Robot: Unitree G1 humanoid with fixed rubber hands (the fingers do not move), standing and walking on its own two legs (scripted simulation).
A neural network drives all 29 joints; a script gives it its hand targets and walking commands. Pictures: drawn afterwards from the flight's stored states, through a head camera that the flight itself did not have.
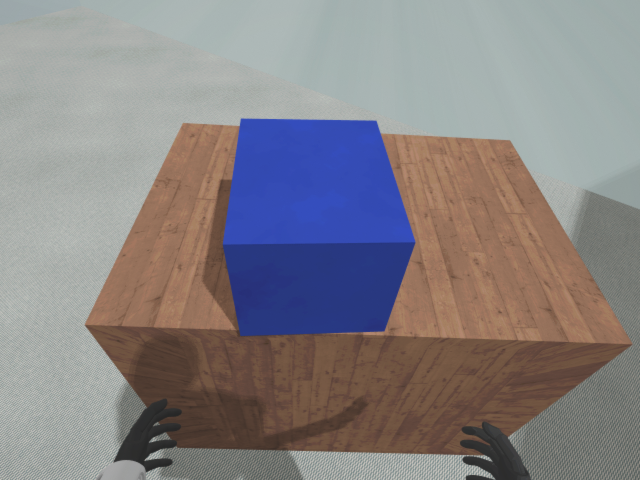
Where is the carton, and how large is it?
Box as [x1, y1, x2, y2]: [223, 119, 415, 335]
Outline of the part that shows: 241,119 223,239 223,248 240,335 383,331 415,242 376,121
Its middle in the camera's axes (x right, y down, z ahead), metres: -0.01 -0.03 +0.65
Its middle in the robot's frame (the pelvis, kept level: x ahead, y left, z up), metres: +0.51 +0.03 +0.02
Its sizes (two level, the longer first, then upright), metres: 0.294 0.237 0.219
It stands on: a pedestal, 0.69 m high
